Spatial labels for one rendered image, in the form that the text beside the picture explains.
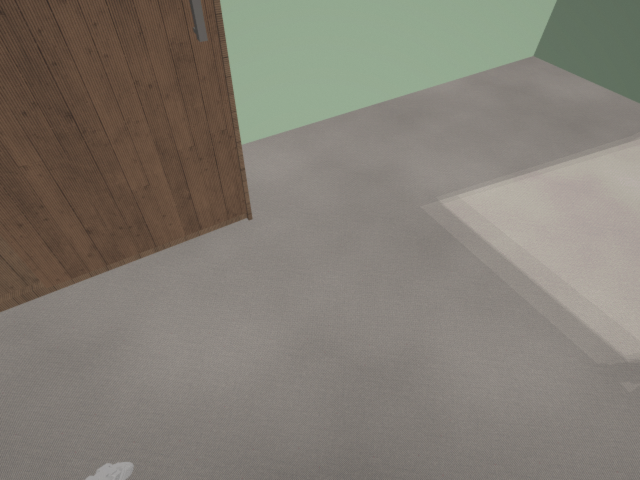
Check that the wardrobe door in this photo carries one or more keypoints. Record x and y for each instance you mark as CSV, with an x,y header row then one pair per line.
x,y
116,134
14,273

